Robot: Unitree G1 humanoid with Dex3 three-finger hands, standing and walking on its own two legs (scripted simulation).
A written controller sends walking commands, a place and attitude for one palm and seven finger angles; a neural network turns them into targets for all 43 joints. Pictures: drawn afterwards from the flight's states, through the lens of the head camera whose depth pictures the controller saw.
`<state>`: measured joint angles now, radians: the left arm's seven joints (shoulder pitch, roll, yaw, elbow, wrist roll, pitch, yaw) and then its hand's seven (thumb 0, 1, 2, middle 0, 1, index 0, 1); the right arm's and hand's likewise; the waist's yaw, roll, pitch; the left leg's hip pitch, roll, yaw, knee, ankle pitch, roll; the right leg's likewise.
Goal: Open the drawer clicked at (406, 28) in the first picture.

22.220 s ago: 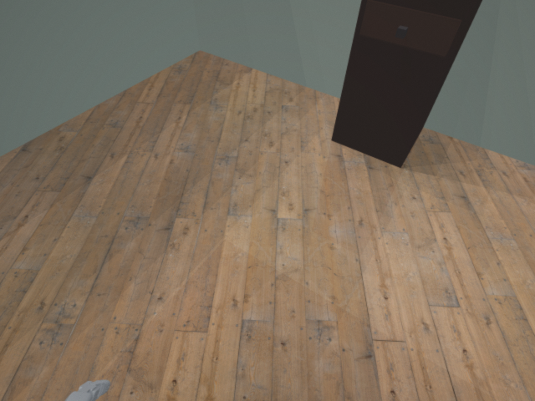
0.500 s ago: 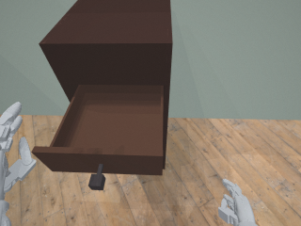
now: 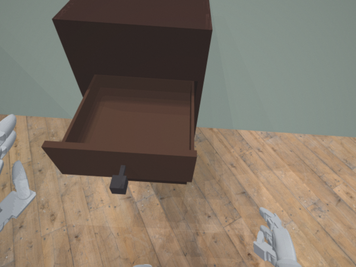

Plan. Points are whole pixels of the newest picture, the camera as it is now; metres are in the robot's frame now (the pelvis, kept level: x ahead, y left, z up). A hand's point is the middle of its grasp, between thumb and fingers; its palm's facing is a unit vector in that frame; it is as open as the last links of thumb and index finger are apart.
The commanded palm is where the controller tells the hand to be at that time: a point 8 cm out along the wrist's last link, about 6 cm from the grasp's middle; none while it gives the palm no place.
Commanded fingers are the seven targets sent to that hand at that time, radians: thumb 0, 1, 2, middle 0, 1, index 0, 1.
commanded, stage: step back with the hand held close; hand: left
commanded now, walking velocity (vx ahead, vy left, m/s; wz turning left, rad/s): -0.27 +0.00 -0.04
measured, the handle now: (120, 178) +0.33 +0.18 -0.05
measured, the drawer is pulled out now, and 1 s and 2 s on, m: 0.30 0.30 0.30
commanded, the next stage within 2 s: stop stepping back and stand still in 0.54 s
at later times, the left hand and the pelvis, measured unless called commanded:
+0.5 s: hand (44, 250) +0.12 +0.18 +0.17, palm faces +0.22 -0.84 -0.49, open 7.4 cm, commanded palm +0.04 +0.24 +0.19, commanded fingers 0.00 0.90 0.90 -0.20 -0.30 -0.20 -0.30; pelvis -0.10 -0.03 +0.00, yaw -3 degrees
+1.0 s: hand out of the picture -0.02 +0.19 +0.19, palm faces +0.39 -0.81 -0.44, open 7.4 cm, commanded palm -0.08 +0.24 +0.19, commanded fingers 0.00 0.90 0.90 -0.20 -0.30 -0.20 -0.30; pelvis -0.21 -0.04 +0.01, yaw +0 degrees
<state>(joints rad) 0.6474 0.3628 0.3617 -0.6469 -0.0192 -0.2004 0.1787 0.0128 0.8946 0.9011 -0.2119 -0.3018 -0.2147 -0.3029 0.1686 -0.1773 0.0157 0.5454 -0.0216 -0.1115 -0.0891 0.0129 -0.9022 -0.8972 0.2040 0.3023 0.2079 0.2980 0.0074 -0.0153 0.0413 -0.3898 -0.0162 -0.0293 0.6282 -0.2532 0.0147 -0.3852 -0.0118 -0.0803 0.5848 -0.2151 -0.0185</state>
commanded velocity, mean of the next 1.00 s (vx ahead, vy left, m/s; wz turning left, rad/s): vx -0.15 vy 0.01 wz -0.01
